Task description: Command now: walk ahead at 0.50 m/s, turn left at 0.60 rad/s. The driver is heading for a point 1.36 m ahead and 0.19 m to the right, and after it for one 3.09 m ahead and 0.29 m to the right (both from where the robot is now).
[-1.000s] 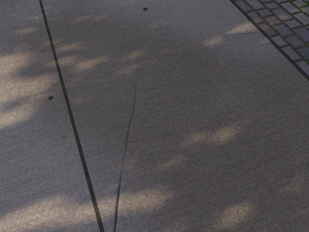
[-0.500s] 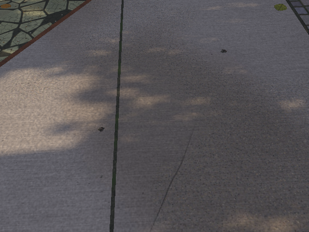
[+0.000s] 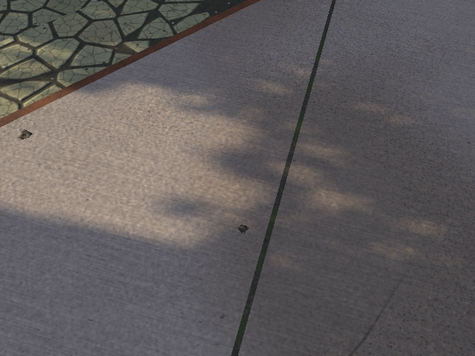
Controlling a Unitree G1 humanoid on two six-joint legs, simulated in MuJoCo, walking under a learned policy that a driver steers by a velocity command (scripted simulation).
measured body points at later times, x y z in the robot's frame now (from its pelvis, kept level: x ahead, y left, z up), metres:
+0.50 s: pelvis +0.29 -0.05 +0.01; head +0.31 -0.06 +0.46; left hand +0.36 +0.24 -0.09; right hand +0.43 -0.30 -0.11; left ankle +0.18 +0.07 -0.64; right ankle +0.35 -0.14 -0.73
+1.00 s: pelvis +0.54 +0.06 +0.00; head +0.57 +0.07 +0.45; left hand +0.54 +0.34 -0.13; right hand +0.75 -0.17 -0.08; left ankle +0.58 +0.16 -0.73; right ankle +0.46 -0.10 -0.64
